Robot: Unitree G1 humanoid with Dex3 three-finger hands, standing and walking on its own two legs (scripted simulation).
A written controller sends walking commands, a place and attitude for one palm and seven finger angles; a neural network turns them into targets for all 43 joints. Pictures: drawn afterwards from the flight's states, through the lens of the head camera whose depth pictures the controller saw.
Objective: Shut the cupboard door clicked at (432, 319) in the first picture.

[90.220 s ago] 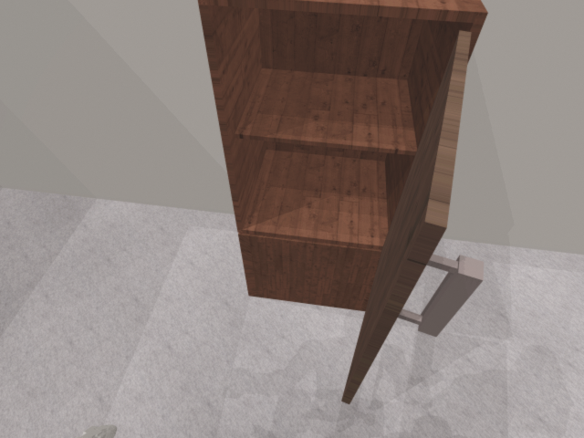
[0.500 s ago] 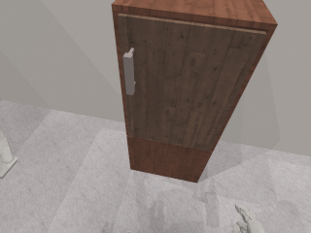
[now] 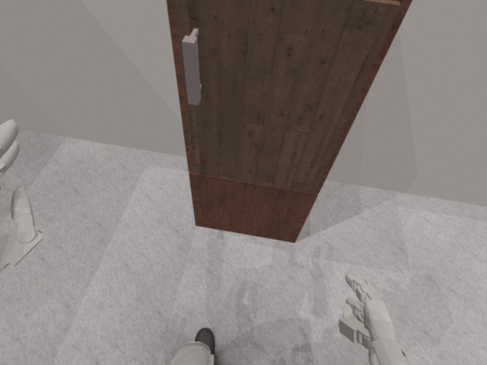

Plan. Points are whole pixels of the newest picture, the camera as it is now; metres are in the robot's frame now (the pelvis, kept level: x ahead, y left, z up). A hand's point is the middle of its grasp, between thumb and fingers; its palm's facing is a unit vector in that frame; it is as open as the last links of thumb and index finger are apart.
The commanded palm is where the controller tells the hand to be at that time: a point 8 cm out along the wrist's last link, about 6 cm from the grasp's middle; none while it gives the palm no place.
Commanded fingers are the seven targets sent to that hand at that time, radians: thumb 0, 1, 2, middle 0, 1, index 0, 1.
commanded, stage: stop stepping back and stand still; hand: left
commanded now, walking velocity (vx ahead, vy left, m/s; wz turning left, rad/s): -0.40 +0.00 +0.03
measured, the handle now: (194, 67) +0.68 +0.17 +0.09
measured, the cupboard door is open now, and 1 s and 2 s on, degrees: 0 0 0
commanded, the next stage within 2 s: let the arm hang, fingers relaxed in 0.84 s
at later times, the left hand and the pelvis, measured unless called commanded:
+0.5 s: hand out of the picture +0.11 +0.27 +0.18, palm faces +0.35 -0.82 -0.45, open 7.4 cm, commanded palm +0.06 +0.33 +0.19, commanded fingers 0.00 0.90 0.90 -0.20 -0.30 -0.20 -0.30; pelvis -0.08 +0.03 +0.01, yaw +0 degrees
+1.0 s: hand out of the picture +0.13 +0.30 +0.13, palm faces +0.33 -0.80 -0.51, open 7.4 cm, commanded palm none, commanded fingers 0.00 0.90 0.90 -0.20 -0.30 -0.20 -0.30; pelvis -0.08 +0.04 +0.00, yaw +0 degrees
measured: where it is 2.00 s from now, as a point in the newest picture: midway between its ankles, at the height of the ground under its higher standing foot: outside the picture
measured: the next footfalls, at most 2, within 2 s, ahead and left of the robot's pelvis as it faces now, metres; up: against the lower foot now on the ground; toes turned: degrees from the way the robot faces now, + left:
left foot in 0.18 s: +0.11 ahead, +0.10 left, +0.00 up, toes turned +0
left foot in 0.62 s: +0.02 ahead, +0.15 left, +0.00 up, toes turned +2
